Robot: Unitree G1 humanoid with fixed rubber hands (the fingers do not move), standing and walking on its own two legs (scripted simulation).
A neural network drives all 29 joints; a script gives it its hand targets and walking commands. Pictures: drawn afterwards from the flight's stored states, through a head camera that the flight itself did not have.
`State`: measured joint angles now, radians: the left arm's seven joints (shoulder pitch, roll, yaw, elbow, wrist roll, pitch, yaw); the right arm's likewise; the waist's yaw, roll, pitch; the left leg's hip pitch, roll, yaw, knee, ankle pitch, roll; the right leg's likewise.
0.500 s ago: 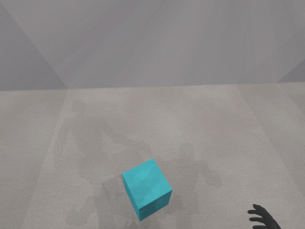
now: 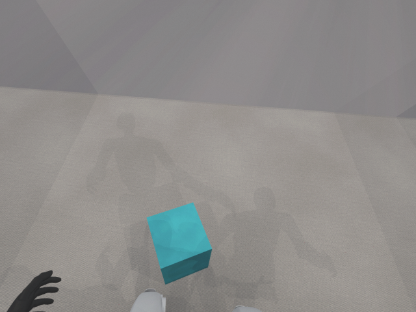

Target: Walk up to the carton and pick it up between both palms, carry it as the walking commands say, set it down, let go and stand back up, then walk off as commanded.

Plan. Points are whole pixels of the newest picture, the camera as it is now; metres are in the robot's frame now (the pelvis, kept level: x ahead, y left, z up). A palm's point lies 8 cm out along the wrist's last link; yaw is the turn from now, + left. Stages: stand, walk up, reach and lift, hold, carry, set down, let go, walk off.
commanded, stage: walk up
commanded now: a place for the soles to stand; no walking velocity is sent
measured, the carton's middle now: (179, 243) +0.48 +0.06 -0.61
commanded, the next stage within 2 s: none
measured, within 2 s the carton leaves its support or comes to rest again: neither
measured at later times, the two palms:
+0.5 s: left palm out of the picture +0.05 +0.26 -0.07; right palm (379, 248) +0.25 -0.40 -0.07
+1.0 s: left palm out of the picture +0.05 +0.26 -0.06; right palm (353, 232) +0.29 -0.36 -0.07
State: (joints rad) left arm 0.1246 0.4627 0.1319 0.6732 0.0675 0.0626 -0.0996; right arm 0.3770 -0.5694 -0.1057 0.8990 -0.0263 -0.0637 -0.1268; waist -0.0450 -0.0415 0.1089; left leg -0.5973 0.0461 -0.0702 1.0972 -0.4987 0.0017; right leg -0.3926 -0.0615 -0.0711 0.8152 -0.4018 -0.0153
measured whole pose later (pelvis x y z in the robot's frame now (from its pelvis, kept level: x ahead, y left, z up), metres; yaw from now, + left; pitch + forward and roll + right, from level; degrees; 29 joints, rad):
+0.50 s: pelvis +0.05 -0.10 +0.00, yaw +14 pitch -1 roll +1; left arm 0.23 0.47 0.08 0.77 0.03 -0.02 -0.01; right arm 0.23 -0.49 -0.06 0.75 -0.01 -0.04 -0.03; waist 0.03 -0.01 0.08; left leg -0.48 -0.04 -0.06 1.00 -0.53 0.03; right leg -0.40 -0.09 -0.07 0.85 -0.42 0.00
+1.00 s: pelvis +0.06 -0.10 +0.01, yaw +21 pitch -1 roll -1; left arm 0.10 0.45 0.04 0.88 0.00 -0.03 0.01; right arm 0.12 -0.45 -0.02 0.91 -0.01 -0.02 0.00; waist 0.02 0.02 0.06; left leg -0.35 -0.02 -0.08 0.70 -0.33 0.01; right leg -0.28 -0.10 -0.18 0.68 -0.37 0.02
